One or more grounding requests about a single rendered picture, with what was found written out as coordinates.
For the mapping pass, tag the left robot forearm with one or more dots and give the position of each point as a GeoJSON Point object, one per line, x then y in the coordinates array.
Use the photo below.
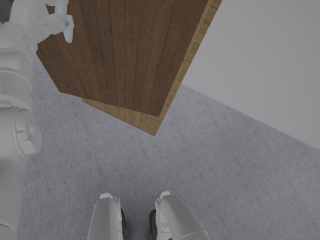
{"type": "Point", "coordinates": [17, 49]}

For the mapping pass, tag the left robot shin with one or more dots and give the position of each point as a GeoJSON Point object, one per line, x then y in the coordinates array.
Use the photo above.
{"type": "Point", "coordinates": [119, 226]}

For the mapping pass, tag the handle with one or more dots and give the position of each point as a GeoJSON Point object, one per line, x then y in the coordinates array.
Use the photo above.
{"type": "Point", "coordinates": [5, 11]}

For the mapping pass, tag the cupboard door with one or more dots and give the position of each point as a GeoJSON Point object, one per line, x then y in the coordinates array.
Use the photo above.
{"type": "Point", "coordinates": [125, 53]}

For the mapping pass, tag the robot left thigh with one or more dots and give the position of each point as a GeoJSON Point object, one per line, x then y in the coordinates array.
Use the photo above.
{"type": "Point", "coordinates": [105, 217]}

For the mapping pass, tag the robot left hand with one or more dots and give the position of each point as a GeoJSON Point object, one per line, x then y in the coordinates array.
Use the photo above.
{"type": "Point", "coordinates": [33, 15]}

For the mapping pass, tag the robot left upper arm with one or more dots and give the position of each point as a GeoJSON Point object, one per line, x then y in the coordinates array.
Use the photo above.
{"type": "Point", "coordinates": [20, 137]}

